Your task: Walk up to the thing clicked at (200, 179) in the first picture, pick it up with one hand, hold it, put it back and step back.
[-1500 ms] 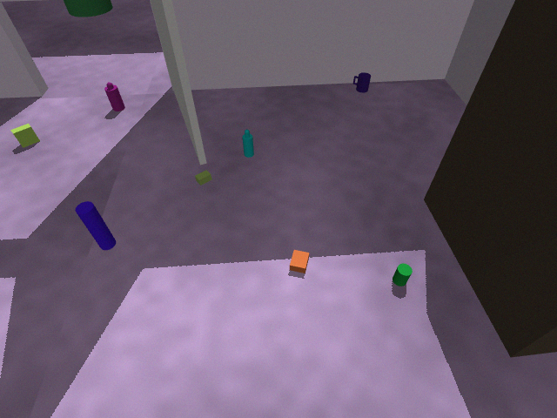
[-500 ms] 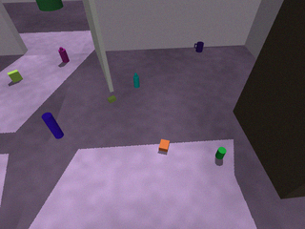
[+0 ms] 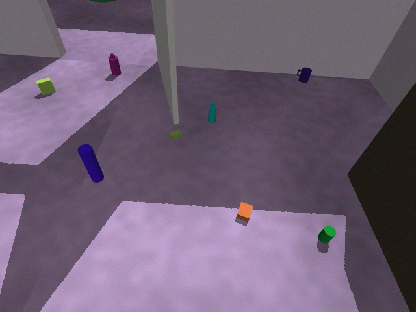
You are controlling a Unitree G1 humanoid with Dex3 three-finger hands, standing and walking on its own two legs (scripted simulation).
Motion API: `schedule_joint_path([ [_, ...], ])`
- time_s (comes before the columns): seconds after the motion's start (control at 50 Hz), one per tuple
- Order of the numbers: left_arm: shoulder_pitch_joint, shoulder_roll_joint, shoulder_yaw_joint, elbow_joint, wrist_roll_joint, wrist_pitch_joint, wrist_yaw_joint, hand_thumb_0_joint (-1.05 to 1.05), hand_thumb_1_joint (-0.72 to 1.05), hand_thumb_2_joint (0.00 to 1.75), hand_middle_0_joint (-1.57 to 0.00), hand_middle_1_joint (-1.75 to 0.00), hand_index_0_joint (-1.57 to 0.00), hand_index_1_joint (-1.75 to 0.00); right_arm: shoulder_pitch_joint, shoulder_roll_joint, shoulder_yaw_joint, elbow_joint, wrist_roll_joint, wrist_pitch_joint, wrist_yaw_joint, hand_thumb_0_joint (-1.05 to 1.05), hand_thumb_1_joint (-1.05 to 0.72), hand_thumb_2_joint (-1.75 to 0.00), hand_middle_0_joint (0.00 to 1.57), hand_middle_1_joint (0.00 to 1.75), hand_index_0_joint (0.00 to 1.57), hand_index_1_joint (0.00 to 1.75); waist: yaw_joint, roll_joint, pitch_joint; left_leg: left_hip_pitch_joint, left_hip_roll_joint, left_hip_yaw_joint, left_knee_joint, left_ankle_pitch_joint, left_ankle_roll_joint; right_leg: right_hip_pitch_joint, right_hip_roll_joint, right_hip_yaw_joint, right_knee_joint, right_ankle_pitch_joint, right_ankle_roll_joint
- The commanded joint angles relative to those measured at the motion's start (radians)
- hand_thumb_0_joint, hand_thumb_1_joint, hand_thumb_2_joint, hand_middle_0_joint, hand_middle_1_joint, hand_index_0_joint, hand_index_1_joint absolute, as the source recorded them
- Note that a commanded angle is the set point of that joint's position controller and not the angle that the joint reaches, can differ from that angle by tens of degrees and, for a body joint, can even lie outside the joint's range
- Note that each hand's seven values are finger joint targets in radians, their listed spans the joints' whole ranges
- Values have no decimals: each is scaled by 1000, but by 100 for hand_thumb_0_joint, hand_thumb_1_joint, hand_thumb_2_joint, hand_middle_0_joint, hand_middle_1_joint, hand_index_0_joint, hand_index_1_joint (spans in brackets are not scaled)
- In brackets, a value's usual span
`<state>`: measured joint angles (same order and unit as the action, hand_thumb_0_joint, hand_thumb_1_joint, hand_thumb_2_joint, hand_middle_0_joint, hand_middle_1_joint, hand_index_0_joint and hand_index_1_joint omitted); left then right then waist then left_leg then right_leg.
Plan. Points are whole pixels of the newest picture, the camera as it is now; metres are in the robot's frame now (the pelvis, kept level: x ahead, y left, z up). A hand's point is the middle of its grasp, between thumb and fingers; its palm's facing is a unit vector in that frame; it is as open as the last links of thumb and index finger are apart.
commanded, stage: walk up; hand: left
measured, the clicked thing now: (175, 134) +1.34 +0.26 -0.73
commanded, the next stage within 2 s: none
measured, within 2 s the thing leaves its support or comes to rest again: neither
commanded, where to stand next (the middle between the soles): +0.97 +0.01 m, yaw +4 degrees
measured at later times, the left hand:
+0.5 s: hand (118, 218) +0.35 +0.25 -0.11, palm faces +0.02 -0.93 -0.37, open 7.3 cm
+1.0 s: hand (115, 185) +0.48 +0.30 -0.14, palm faces +0.00 -0.95 -0.31, open 7.4 cm
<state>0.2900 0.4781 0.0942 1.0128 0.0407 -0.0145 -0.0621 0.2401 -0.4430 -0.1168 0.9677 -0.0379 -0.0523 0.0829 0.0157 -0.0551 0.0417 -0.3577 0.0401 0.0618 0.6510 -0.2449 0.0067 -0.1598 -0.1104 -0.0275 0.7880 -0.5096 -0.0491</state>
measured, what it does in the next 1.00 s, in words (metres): walks ahead: right foot, then left foot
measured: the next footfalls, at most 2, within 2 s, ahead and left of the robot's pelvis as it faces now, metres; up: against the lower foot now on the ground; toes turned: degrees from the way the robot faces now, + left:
right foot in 0.40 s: +0.35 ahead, -0.14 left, +0.00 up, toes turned -3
left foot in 0.80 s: +0.53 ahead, +0.14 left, +0.00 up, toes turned +10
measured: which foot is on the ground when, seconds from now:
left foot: down 0.00-0.42, up 0.44-0.78, down 0.80-1.00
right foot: up 0.00-0.38, down 0.40-0.82, up 0.84-1.00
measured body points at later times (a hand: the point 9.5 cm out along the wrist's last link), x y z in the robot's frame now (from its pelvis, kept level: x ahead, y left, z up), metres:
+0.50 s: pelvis +0.23 -0.02 +0.00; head +0.25 -0.04 +0.45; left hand +0.35 +0.30 -0.08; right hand +0.26 -0.34 -0.13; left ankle +0.12 +0.11 -0.65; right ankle +0.31 -0.13 -0.72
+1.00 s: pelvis +0.46 +0.02 +0.02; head +0.48 +0.06 +0.46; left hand +0.48 +0.35 -0.12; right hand +0.57 -0.29 -0.06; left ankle +0.49 +0.13 -0.72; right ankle +0.48 -0.13 -0.66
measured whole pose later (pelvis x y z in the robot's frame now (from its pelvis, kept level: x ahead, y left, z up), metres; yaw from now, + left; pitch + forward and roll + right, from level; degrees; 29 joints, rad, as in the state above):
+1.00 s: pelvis +0.46 +0.02 +0.02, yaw +3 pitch -2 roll +0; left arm 0.33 0.45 0.05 0.90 0.00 -0.04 -0.06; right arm 0.28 -0.39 -0.04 0.82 0.00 -0.10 0.05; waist 0.01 -0.07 0.08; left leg -0.26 0.04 0.11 0.52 -0.23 0.04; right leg -0.46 -0.06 0.02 1.03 -0.36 -0.03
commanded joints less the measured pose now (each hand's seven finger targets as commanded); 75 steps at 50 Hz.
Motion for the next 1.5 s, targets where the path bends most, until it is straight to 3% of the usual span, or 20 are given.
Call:
schedule_joint_path([
  [0.0,-130,199,12,-146,-30,-47,14,0,90,90,-20,-30,-20,-30,82,-324,-61,-78,30,-36,-38,0,-90,-90,20,30,20,30,-64,128,54,290,336,-665,-488,-557,235,-566,26,162,399,74,-18],
  [0.1,-42,174,15,-113,-26,-36,-14,0,90,90,-20,-30,-20,-30,50,-239,-26,-114,30,-55,-46,0,-90,-90,20,30,20,30,-21,177,49,217,222,-296,-491,-179,200,-421,-21,72,161,238,50],
  [0.26,-222,115,18,-200,-23,-51,-36,0,90,90,-20,-30,-20,-30,128,-242,-25,-141,35,-65,-44,0,-90,-90,20,30,20,30,-67,135,48,246,188,-158,-414,147,178,-309,24,-29,-189,407,21],
  [0.32,-183,102,27,-198,-26,-57,-28,0,90,90,-20,-30,-20,-30,127,-244,-28,-163,33,-54,-54,0,-90,-90,20,30,20,30,-38,142,3,228,192,-135,-287,296,154,-150,63,-60,-221,374,0],
  [0.36,14,145,55,-148,-27,-67,-10,0,90,90,-20,-30,-20,-30,125,-195,-6,-182,33,-50,-58,0,-90,-90,20,30,20,30,68,8,-111,132,100,-47,63,389,109,160,97,-70,-287,314,-32],
  [0.4,155,284,87,-159,-24,-81,13,0,90,90,-20,-30,-20,-30,186,-115,31,-212,43,-51,-61,0,-90,-90,20,30,20,30,98,-231,-173,-302,-94,-14,530,-250,42,424,-333,618,-508,28,-181],
  [0.42,91,284,81,-176,-42,-76,15,0,90,90,-20,-30,-20,-30,125,-203,5,-191,33,-44,-72,0,-90,-90,20,30,20,30,100,-97,-108,-303,-26,-122,629,-255,44,272,-368,673,-538,-10,-253],
  [0.52,-52,179,43,-223,-40,-84,17,0,90,90,-20,-30,-20,-30,177,-181,5,-127,32,-33,-34,0,-90,-90,20,30,20,30,-4,-108,29,-169,56,-104,389,-67,26,-43,-159,208,-568,159,-176],
  [0.68,-16,206,40,-256,-27,-89,-1,0,90,90,-20,-30,-20,-30,-1,-141,-6,-179,18,-39,-6,0,-90,-90,20,30,20,30,29,-50,28,-36,43,6,-36,100,-3,-97,-137,81,-537,132,-159],
  [0.76,-9,166,11,-261,-22,-79,2,0,90,90,-20,-30,-20,-30,152,-197,-32,-131,13,-55,-23,0,-90,-90,20,30,20,30,-80,84,-64,334,-10,24,-99,27,36,-235,-77,-1,-231,315,-101],
  [0.78,29,105,-11,-262,-29,-76,7,0,90,90,-20,-30,-20,-30,277,-265,-53,-106,-4,-62,-38,0,-90,-90,20,30,20,30,-139,287,-134,462,114,-170,-214,-174,81,-331,2,-67,105,313,-59],
  [0.8,78,72,-12,-260,-44,-68,11,0,90,90,-20,-30,-20,-30,283,-349,-68,-140,0,-66,-49,0,-90,-90,20,30,20,30,-123,398,-130,523,372,-709,-419,-387,161,-557,166,-24,319,-1,-3],
  [0.82,55,198,11,-235,-37,-60,30,0,90,90,-20,-30,-20,-30,229,-357,-73,-160,39,-61,-48,0,-90,-90,20,30,20,30,-117,231,-121,444,425,-767,-432,-401,249,-539,93,104,401,-19,-16],
  [0.92,134,159,6,-162,-41,-54,15,0,90,90,-20,-30,-20,-30,92,-230,-16,-188,43,-65,-57,0,-90,-90,20,30,20,30,-14,183,-28,229,262,-238,-368,103,197,-404,8,103,271,163,23],
  [1.14,-41,121,19,-210,-26,-56,-24,0,90,90,-20,-30,-20,-30,69,-250,-20,-222,37,-58,-49,0,-90,-90,20,30,20,30,-27,175,7,129,209,-85,-321,42,179,-198,32,-37,-148,373,23],
  [1.2,53,135,38,-169,-29,-66,-6,0,90,90,-20,-30,-20,-30,94,-212,-3,-209,44,-40,-51,0,-90,-90,20,30,20,30,28,-4,-103,141,117,25,10,311,114,70,125,-107,-313,423,-4],
  [1.24,239,259,90,-143,-26,-65,25,0,90,90,-20,-30,-20,-30,59,-123,36,-251,54,-36,-56,0,-90,-90,20,30,20,30,134,-326,-208,-286,-33,64,460,-74,21,459,-149,328,-382,389,-151],
  [1.26,233,243,82,-173,-28,-59,39,0,90,90,-20,-30,-20,-30,-9,-145,33,-252,49,-28,-63,0,-90,-90,20,30,20,30,142,-191,-173,-386,-12,-22,492,-278,13,457,-254,425,-439,361,-215],
  [1.38,-65,214,61,-253,-12,-67,54,0,90,90,-20,-30,-20,-30,82,-166,13,-185,46,-8,-41,0,-90,-90,20,30,20,30,-4,-177,-88,-159,55,-47,257,-175,-5,122,-142,100,-417,444,-166],
  [1.48,-259,196,57,-277,-2,-56,34,0,90,90,-20,-30,-20,-30,348,-191,-43,-100,28,1,-36,0,-90,-90,20,30,20,30,-186,-67,-81,378,33,31,36,84,-17,-376,-106,-12,-253,-48,-96],
])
